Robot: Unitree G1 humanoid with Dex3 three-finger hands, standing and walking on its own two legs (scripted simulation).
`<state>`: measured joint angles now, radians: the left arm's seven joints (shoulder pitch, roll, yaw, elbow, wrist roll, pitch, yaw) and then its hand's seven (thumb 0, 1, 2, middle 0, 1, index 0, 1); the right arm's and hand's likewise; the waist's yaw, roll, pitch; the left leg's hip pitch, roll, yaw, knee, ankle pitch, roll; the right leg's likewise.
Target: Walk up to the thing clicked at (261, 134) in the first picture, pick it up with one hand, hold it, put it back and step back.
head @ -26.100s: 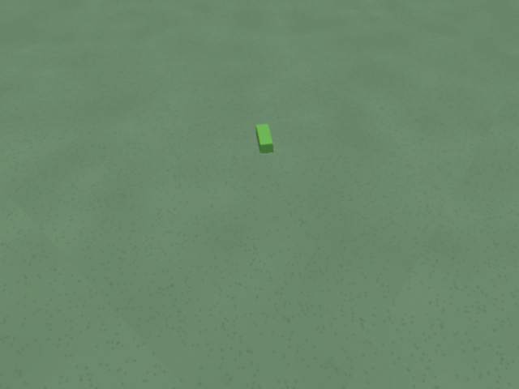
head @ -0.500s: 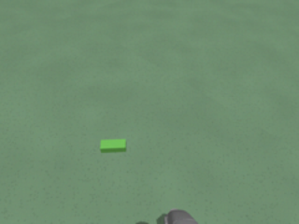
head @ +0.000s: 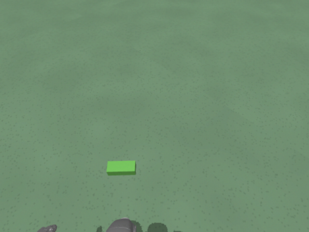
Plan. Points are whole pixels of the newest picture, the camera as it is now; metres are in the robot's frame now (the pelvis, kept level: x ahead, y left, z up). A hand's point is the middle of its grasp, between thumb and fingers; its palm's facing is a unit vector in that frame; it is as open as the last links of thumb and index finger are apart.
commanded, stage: walk up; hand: left
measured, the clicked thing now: (121, 168) +0.56 +0.23 -0.73
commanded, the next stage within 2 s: stand in 1.56 s
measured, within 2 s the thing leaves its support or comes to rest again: neither
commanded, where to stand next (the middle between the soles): +0.13 -0.02 m, yaw +2 degrees
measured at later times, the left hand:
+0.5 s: hand (66, 230) +0.14 +0.26 -0.15, palm faces -0.04 -0.92 -0.39, open 7.4 cm
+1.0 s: hand (77, 207) +0.20 +0.24 -0.13, palm faces -0.02 -0.94 -0.34, open 7.4 cm
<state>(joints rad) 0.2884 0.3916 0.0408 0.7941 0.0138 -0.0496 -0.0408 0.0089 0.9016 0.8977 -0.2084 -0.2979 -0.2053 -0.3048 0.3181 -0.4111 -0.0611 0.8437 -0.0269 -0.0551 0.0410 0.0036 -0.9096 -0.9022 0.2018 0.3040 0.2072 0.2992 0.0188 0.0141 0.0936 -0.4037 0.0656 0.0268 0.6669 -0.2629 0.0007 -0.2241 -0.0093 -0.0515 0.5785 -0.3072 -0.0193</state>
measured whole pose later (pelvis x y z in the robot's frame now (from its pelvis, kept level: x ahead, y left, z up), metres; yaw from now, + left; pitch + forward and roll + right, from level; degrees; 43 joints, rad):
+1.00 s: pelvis +0.09 -0.01 +0.02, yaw +0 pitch -3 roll +0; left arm 0.05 0.36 0.00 1.13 0.00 -0.02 -0.01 0.01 0.90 0.90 -0.21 -0.30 -0.20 -0.30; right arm 0.09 -0.37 0.00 1.14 0.00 -0.01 0.02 0.00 -0.91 -0.90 0.20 0.30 0.21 0.30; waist -0.01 0.00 0.05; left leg -0.13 0.04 0.01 0.37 -0.19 -0.03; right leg -0.11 -0.03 -0.03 0.37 -0.21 0.02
